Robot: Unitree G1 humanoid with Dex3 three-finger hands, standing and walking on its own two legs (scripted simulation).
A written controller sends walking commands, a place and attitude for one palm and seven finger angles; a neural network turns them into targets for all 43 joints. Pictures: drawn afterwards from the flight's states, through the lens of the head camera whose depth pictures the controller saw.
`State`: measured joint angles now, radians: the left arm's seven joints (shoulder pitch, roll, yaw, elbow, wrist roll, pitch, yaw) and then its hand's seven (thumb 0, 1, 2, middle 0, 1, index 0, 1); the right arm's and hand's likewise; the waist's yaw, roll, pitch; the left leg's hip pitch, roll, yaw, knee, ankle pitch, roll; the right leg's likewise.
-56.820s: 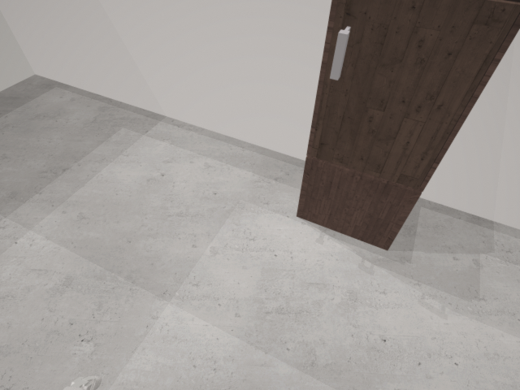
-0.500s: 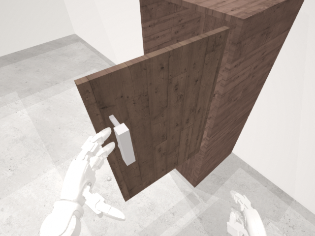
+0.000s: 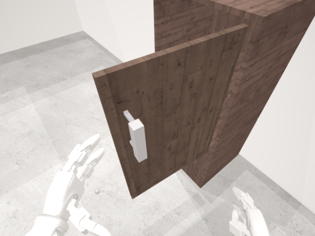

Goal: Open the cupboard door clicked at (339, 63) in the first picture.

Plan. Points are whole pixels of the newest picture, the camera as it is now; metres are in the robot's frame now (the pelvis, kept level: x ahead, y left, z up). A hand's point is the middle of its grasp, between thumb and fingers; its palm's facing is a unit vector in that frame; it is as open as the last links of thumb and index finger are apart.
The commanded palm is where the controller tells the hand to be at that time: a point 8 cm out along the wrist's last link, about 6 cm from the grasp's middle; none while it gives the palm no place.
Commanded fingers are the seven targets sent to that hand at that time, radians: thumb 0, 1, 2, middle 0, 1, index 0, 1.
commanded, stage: draw the hand back to the body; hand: left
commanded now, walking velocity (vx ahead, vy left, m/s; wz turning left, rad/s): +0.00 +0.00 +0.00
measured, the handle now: (134, 136) +0.32 +0.09 +0.11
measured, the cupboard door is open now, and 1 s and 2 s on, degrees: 84 84 84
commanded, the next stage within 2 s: step back with the hand held close in 1.54 s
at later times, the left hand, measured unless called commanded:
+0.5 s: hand (68, 178) +0.20 +0.19 +0.13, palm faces -0.03 -0.99 -0.14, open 16.1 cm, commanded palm +0.16 +0.25 +0.15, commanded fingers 0.00 -0.22 0.42 -0.16 -0.30 -0.16 -0.30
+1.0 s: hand (35, 157) +0.22 +0.25 +0.17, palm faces +0.37 -0.84 -0.39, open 11.0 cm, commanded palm +0.17 +0.29 +0.19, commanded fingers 0.00 0.65 0.80 -0.19 -0.30 -0.19 -0.30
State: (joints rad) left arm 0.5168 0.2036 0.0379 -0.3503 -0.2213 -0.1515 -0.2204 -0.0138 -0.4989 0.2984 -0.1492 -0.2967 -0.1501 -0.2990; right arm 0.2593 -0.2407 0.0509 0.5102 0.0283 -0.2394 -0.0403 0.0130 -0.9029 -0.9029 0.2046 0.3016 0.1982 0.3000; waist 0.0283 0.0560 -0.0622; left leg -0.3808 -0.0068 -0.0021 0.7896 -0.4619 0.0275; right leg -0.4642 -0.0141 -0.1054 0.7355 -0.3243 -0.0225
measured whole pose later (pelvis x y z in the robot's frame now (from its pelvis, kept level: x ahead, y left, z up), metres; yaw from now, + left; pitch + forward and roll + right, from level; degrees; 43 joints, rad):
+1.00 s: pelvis +0.02 +0.01 +0.03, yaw -2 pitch -3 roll -1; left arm 0.50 0.32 0.26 -0.42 -0.04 -0.07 0.12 0.00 0.32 0.65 -0.18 -0.30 -0.19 -0.30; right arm 0.21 -0.22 0.04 0.63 -0.01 -0.14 -0.06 0.01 -0.90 -0.90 0.21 0.30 0.20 0.30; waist 0.07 0.07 0.02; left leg -0.05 -0.01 0.03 0.44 -0.33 0.04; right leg -0.15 0.00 -0.07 0.41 -0.20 0.00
